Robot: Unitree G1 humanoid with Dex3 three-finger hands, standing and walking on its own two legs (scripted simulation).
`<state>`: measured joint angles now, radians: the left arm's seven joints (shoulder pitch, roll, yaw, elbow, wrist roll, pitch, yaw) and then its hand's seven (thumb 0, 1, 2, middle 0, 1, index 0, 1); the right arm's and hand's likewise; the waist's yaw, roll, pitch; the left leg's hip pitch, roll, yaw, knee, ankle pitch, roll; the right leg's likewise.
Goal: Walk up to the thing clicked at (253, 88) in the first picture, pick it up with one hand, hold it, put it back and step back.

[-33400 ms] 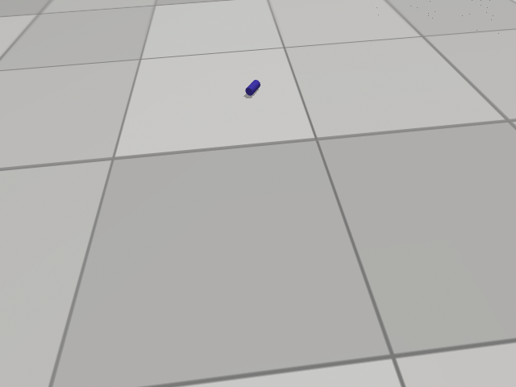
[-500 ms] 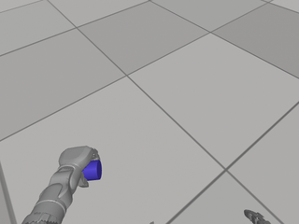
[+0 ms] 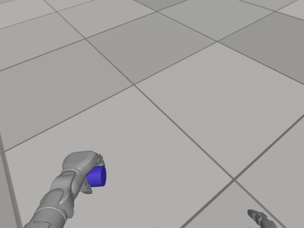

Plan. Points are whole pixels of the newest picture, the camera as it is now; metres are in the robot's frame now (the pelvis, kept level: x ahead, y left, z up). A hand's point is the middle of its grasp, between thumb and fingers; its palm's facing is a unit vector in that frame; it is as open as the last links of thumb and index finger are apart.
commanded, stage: hold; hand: left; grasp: from above
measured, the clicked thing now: (85, 177) +0.31 +0.23 -0.08
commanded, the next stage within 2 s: crouch in 1.18 s
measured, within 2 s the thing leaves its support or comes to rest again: neither
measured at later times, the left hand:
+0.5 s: hand (84, 183) +0.27 +0.21 -0.04, palm faces -0.47 -0.04 -0.88, open 8.7 cm
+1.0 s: hand (83, 184) +0.26 +0.21 -0.03, palm faces -0.47 -0.04 -0.88, open 8.7 cm
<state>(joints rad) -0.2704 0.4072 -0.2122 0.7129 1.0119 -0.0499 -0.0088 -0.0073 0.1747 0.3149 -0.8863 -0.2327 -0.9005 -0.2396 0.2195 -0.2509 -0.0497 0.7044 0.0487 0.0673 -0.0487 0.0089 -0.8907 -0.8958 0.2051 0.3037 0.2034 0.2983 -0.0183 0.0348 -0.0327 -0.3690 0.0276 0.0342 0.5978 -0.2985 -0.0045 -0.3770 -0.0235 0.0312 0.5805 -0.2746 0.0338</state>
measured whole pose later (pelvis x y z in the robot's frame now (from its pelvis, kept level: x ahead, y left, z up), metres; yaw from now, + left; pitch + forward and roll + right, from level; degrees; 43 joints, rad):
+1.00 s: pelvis -0.02 +0.00 +0.01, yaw +0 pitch +0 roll +0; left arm -0.24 0.42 -0.22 0.63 0.99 -0.07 -0.07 -0.01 0.17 0.32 -0.87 -0.30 -0.88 -0.31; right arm 0.16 -0.25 -0.02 0.69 0.05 0.07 -0.07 0.01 -0.90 -0.90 0.20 0.30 0.20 0.30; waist 0.00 0.05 0.01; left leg -0.28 0.02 0.04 0.50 -0.22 -0.01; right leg -0.29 -0.03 0.03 0.50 -0.21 0.03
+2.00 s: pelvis -0.05 +0.00 -0.14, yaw +1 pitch +25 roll -2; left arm -0.60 0.41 -0.11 1.17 1.21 -0.10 0.37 -0.01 0.15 0.37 -0.84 -0.40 -0.84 -0.40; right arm 0.25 -0.27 -0.09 0.74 -0.03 0.03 -0.03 0.01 -0.90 -0.90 0.20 0.30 0.20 0.30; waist -0.12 0.02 -0.17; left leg -1.30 0.03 -0.02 1.39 -0.54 -0.01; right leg -1.28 -0.01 0.01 1.35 -0.51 0.04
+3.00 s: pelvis -0.08 +0.00 -0.38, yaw -3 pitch +37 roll -6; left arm -0.92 0.63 0.05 1.38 1.28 -0.19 0.37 -0.01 0.14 0.39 -0.84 -0.39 -0.85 -0.39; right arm 0.18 -0.25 -0.01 0.74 -0.12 -0.04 0.11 0.00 -0.91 -0.90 0.21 0.30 0.20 0.30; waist -0.23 0.00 -0.09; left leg -2.20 0.01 -0.11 2.24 -0.69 -0.02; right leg -2.15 0.00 -0.03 2.17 -0.67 0.05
